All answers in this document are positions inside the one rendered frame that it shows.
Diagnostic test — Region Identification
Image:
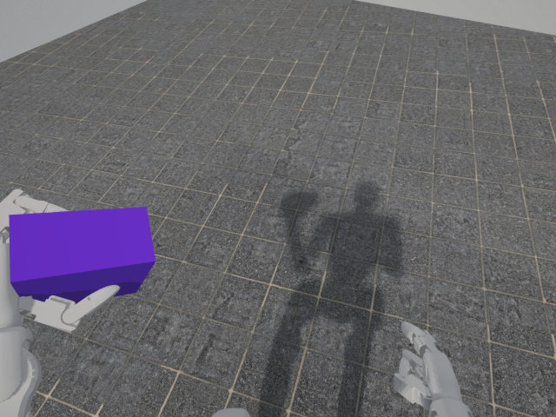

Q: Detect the sponge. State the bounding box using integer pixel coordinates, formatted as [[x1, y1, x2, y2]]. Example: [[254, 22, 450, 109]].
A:
[[9, 207, 156, 304]]

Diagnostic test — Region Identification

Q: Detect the robot right hand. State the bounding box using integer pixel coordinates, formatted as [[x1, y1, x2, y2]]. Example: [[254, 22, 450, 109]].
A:
[[394, 321, 462, 411]]

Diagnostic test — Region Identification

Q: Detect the left robot forearm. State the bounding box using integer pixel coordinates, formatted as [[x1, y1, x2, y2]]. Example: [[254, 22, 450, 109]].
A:
[[0, 327, 42, 417]]

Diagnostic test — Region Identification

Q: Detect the robot left hand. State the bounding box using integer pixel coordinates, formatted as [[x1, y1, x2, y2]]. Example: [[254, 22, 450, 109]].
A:
[[0, 189, 120, 334]]

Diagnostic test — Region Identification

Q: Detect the right robot forearm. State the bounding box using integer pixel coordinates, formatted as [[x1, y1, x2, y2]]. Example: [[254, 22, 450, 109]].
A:
[[429, 398, 473, 417]]

